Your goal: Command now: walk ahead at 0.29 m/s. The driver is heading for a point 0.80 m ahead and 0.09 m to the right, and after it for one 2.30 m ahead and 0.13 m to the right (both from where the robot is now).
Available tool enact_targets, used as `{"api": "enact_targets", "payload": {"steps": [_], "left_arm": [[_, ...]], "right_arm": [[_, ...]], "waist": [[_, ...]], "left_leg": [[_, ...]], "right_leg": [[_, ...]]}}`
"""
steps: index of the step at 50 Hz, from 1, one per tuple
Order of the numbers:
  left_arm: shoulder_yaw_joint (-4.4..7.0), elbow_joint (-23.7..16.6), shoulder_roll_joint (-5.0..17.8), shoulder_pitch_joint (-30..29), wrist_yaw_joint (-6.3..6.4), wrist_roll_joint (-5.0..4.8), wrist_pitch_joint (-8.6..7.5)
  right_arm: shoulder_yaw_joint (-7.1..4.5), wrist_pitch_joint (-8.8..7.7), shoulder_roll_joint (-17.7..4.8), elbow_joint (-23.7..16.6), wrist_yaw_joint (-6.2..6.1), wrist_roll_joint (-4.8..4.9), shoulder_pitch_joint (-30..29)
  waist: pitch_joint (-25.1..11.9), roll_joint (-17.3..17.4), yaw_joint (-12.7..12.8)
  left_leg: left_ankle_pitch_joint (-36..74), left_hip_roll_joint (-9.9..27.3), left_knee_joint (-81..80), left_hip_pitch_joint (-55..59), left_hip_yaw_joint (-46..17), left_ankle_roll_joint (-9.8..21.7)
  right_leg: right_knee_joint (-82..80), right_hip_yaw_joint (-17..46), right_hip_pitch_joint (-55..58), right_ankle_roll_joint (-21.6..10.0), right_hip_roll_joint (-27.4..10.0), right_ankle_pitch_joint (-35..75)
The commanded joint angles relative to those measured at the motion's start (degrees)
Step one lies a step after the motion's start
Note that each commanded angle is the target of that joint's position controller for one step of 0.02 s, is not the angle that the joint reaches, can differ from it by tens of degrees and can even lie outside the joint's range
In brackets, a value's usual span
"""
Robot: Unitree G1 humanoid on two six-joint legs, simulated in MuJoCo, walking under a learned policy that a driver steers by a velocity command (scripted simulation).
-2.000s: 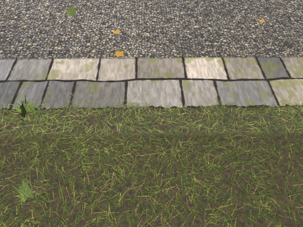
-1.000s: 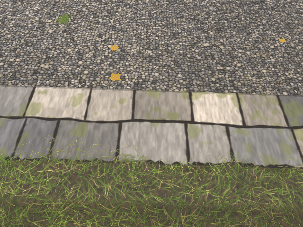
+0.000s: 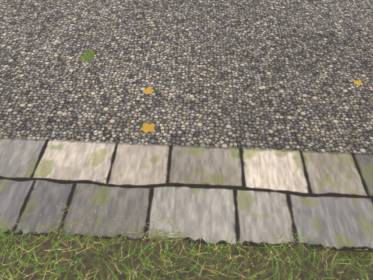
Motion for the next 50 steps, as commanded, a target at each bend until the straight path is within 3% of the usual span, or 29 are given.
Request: {"api": "enact_targets", "payload": {"steps": [1,2,3,4,5,6,7,9,10,12,15,17,19,22,23,24,25,26,27,29,33,36,38,40,42,45,47,49,50], "left_arm": [[1.42,-2.9,8.2,-1.8,-0.63,-0.48,-1.49],[1.32,-3.7,8.1,-4.0,-0.95,-0.55,-1.39],[1.17,-5.2,7.9,-6.8,-1.09,-0.4,-1.67],[0.44,-7.2,4.8,-8.2,-1.01,-0.35,-2.37],[0.11,-8.8,3.5,-9.1,-0.92,-0.51,-3.36],[0.57,-8.9,5.1,-9.2,-1.37,-1.37,-3.91],[0.51,-8.4,5.2,-8.5,-1.92,-1.64,-4.12],[1.69,-7.9,7.0,-8.9,-1.66,-0.24,-3.84],[1.81,-7.7,6.0,-7.8,-1.79,-0.12,-3.35],[1.61,-8.1,4.3,-9.0,-2.06,0.02,-2.35],[0.2,-11.4,1.5,-17.7,-1.88,0.36,-1.53],[0.01,-12.2,2.3,-20.2,-2.13,0.36,-1.0],[0.12,-12.3,4.0,-20.4,-2.39,0.33,-0.56],[1.49,-10.1,7.7,-14.3,-2.5,1.37,-0.92],[2.36,-8.9,10.1,-10.9,-2.28,1.81,-1.19],[2.87,-8.0,13.3,-6.1,-2.07,2.6,-1.11],[1.89,-7.2,11.5,-4.1,-2.14,3.2,-0.72],[0.76,-7.4,7.9,-5.5,-2.71,2.05,-0.66],[0.41,-8.4,7.8,-11.3,-2.76,1.25,-0.76],[-0.33,-9.9,6.6,-18.7,-2.52,1.8,-0.74],[-0.15,-9.6,7.5,-19.6,-1.48,3.17,0.24],[-0.02,-9.4,8.1,-20.0,-0.8,1.41,1.02],[-0.36,-8.0,6.8,-17.5,-0.73,1.1,1.37],[0.0,-8.0,6.9,-15.8,-0.37,1.37,1.78],[-0.14,-7.4,6.0,-14.7,-0.05,1.71,1.61],[-0.15,-6.0,6.0,-12.7,-0.16,2.04,1.53],[0.08,-5.3,6.3,-12.3,-0.27,1.22,1.53],[0.28,-6.0,6.3,-14.7,-0.59,0.7,0.92],[0.11,-6.9,5.2,-16.7,-0.97,0.47,0.17]], "right_arm": [[-0.45,-2.86,-2.5,-3.3,1.06,0.73,-2.0],[-1.04,-2.94,-3.2,-1.1,1.02,0.75,3.3],[-2.18,-2.93,-5.9,1.2,0.89,0.26,10.3],[-3.94,-3.04,-11.9,2.7,0.84,0.22,18.6],[-3.56,-3.67,-12.9,3.1,1.64,-0.63,22.8],[-1.87,-4.36,-8.7,1.7,1.56,-1.17,17.0],[-0.99,-4.64,-6.2,0.0,1.71,-1.13,12.8],[0.37,-4.12,-4.1,-2.0,2.06,-1.44,7.4],[0.55,-3.57,-4.5,-1.8,1.79,-1.73,8.0],[1.03,-2.67,-4.5,-1.3,0.87,-2.12,10.2],[1.09,-1.79,-7.1,-2.1,-0.52,-2.36,9.1],[0.7,-1.51,-8.8,-1.4,-0.76,-2.16,11.1],[0.55,-1.44,-8.6,-1.1,-0.72,-1.47,10.6],[0.25,-1.23,-8.2,-1.6,-0.74,-0.72,7.2],[0.24,-1.22,-7.9,-1.2,-0.51,-1.15,9.0],[0.74,-1.47,-6.2,-1.6,-0.34,-2.78,12.2],[2.39,-1.18,-0.3,0.1,-0.22,-2.16,19.2],[1.52,-0.62,-3.2,0.3,-0.06,-1.32,16.6],[0.94,-0.05,-5.0,-1.3,-0.17,-0.48,11.9],[0.21,1.5,-5.3,-2.1,-1.36,-0.82,7.0],[0.28,3.06,-3.4,-1.7,-2.73,-1.48,7.5],[0.16,3.71,-3.5,-0.5,-2.19,-2.02,8.5],[0.2,3.98,-4.4,-1.0,-1.73,-3.43,7.3],[-0.42,3.35,-7.9,-1.1,-1.87,-2.37,5.2],[0.02,1.77,-5.8,-1.4,-1.82,-2.31,2.4],[0.06,0.31,-5.0,-1.6,-1.61,-1.96,2.2],[-0.63,0.36,-6.6,-0.9,-1.67,-1.32,5.4],[-1.3,0.24,-8.3,-1.2,-1.77,-0.8,8.4],[-1.72,-0.22,-9.5,-1.0,-1.73,-0.46,10.7]], "waist": [[10.9,-7.2,-2.9],[9.3,-5.9,-5.3],[6.8,-1.9,-8.0],[3.7,13.2,-10.1],[0.5,19.3,-10.4],[3.2,10.3,-6.7],[4.3,6.6,-4.8],[5.5,2.3,-1.9],[4.7,5.6,-1.1],[4.6,5.4,-1.0],[4.9,5.3,-1.8],[3.0,7.2,-2.6],[2.3,8.0,-1.9],[-0.5,6.2,2.5],[-2.9,3.4,3.5],[-9.9,-2.6,2.6],[-18.9,-13.9,0.7],[-18.6,-9.3,1.1],[-11.3,-6.5,0.1],[-4.1,-1.7,-1.9],[-3.5,-5.2,-3.4],[-3.6,-5.0,-4.8],[0.1,-3.0,-4.4],[4.9,5.0,-1.4],[4.3,8.1,0.0],[2.7,5.2,0.2],[1.8,4.4,-1.0],[4.2,5.9,-2.8],[5.6,8.3,-3.9]], "left_leg": [[-1.0,1.0,-4.7,-3.4,0.9,2.2],[1.7,-0.6,-9.7,6.6,2.0,2.2],[4.4,1.3,-12.9,16.2,-3.0,2.8],[-1.0,12.3,-22.9,25.9,-23.2,8.2],[-1.0,22.4,-30.9,30.2,-44.7,14.3],[-0.7,23.5,-29.3,27.8,-42.2,13.5],[1.6,20.9,-28.7,25.4,-34.0,11.1],[23.6,15.1,-28.7,20.3,-19.3,6.3],[33.8,14.2,-27.9,17.7,-14.5,5.6],[45.6,11.8,-27.4,15.9,-8.5,5.1],[50.1,9.0,-26.9,10.7,-3.0,4.3],[50.2,9.5,-25.8,10.7,-2.8,4.4],[50.7,11.2,-23.9,12.0,-3.8,4.5],[53.0,10.4,-15.3,14.9,-4.3,2.4],[49.1,7.4,-8.9,13.7,-3.1,0.4],[29.3,3.3,2.2,4.8,-1.4,-2.0],[-8.3,-1.8,18.8,-3.4,-1.6,-5.2],[-16.7,-1.3,25.6,-3.6,-7.5,-6.2],[-15.4,0.5,27.8,-7.2,-7.2,-6.5],[-10.1,3.5,22.8,-6.4,-6.2,-6.9],[-5.2,3.1,5.4,3.3,-3.7,-6.4],[8.7,1.8,-6.6,11.1,-1.4,-4.8],[9.6,3.2,-12.2,11.9,-2.8,-2.5],[-6.3,4.9,-17.8,-1.3,-5.6,-0.2],[-6.6,5.2,-21.7,-6.1,-6.4,-1.7],[-0.5,4.7,-20.9,-3.6,-5.9,-2.8],[-7.2,4.2,-20.0,-0.8,-5.9,-1.1],[-16.9,7.9,-22.9,2.1,-11.7,2.8],[-19.3,12.4,-26.3,5.3,-18.0,5.3]], "right_leg": [[-16.7,18.7,-8.2,-10.5,-14.6,-12.0],[-13.0,13.5,-12.7,-8.3,-11.0,-7.3],[-3.5,7.7,-18.0,-5.8,-6.7,4.8],[17.9,-2.7,-28.5,-1.4,1.3,8.7],[34.0,1.1,-37.6,-1.1,4.6,-6.9],[42.5,5.9,-42.1,-2.9,0.3,-5.3],[44.2,5.9,-42.7,-4.5,-2.2,0.2],[38.5,3.7,-38.8,-5.0,-4.9,8.1],[35.6,2.8,-34.6,-4.2,-5.3,9.1],[29.9,0.1,-31.8,-2.1,-3.9,11.1],[12.7,-2.4,-25.4,-0.4,-1.5,17.4],[6.9,-3.2,-20.3,-0.3,0.2,20.6],[4.2,-1.9,-17.7,-1.4,0.3,22.0],[-3.5,-1.9,-9.2,-4.8,2.3,25.6],[-6.2,-0.5,-2.2,-6.1,0.9,38.3],[-0.7,8.0,12.5,-9.5,-7.7,61.7],[-3.4,22.6,21.5,-20.3,-21.0,67.6],[-7.8,26.6,15.8,-20.3,-19.7,54.3],[-10.2,22.3,8.5,-17.7,-17.7,41.9],[-14.9,16.6,-4.4,-13.5,-13.8,25.7],[-18.2,11.5,-13.1,-11.6,-9.4,12.0],[-19.4,10.5,-17.3,-9.5,-8.3,-3.9],[-19.4,8.8,-20.6,-4.8,-6.0,-12.5],[-15.2,2.9,-13.4,-1.8,-0.9,-5.4],[-10.0,1.9,-5.1,-2.3,-0.3,4.3],[-8.1,1.5,-3.4,-3.4,-0.4,10.1],[-5.5,-0.4,-6.2,-4.1,1.4,-0.3],[-0.6,-1.9,-14.4,-4.3,2.7,-7.3],[4.0,-3.2,-19.3,-4.0,3.5,-3.9]]}}
Velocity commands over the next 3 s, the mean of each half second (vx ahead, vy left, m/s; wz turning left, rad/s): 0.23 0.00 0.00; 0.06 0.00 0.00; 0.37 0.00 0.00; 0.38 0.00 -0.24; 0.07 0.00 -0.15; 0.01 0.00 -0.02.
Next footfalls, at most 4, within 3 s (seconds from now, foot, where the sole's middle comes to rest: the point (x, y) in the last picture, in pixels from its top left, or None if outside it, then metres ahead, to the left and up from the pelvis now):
0.46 right None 0.34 -0.11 -0.77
0.76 left None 0.24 0.13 -0.77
1.68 left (168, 230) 0.73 0.10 -0.77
2.16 right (228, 207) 0.84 -0.14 -0.77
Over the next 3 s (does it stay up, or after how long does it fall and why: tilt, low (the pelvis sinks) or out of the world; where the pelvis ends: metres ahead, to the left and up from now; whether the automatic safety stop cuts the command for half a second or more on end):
stays up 0.80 0.00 0.01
